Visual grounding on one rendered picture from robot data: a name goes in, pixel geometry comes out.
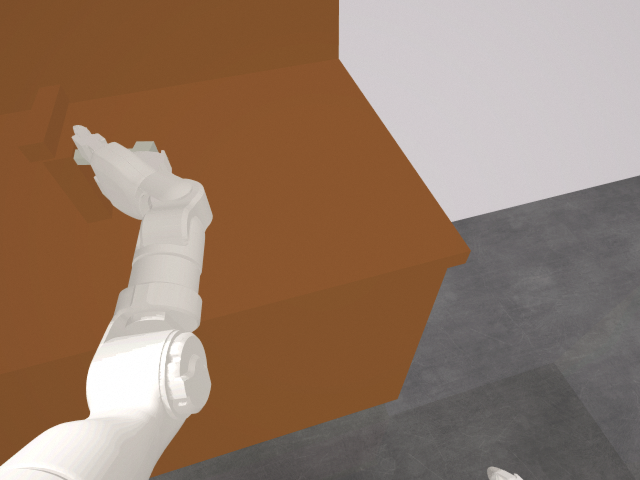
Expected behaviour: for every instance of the robot left upper arm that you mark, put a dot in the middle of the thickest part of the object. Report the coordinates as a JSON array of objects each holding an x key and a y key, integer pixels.
[{"x": 141, "y": 389}]

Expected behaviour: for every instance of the counter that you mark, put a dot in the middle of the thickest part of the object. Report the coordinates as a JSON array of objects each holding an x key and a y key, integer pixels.
[{"x": 326, "y": 250}]

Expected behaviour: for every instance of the left robot forearm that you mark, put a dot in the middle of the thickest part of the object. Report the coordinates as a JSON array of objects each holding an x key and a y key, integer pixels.
[{"x": 162, "y": 293}]

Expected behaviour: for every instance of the robot left hand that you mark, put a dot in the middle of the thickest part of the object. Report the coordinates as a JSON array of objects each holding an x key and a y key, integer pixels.
[{"x": 119, "y": 172}]

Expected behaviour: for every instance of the tap lever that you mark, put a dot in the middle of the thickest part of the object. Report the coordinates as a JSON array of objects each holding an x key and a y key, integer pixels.
[{"x": 139, "y": 146}]

